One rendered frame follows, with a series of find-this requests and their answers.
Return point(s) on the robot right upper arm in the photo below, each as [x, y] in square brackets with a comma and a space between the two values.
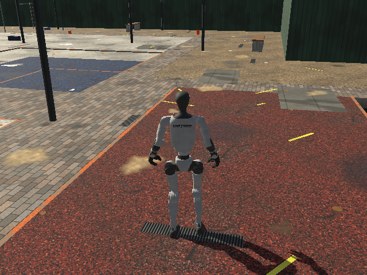
[204, 130]

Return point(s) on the robot right foot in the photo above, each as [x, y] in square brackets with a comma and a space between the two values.
[199, 228]

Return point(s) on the robot right hand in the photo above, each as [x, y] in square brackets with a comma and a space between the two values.
[217, 161]

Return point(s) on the robot right forearm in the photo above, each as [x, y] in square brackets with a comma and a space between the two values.
[212, 150]

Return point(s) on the robot left forearm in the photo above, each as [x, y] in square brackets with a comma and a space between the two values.
[154, 150]

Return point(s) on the robot left foot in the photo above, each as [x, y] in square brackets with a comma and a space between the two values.
[173, 232]

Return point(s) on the robot left upper arm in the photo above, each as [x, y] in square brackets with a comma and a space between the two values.
[161, 130]

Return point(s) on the robot left hand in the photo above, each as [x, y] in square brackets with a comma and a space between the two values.
[151, 159]

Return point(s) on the robot foot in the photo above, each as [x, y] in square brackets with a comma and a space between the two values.
[173, 232]
[199, 228]

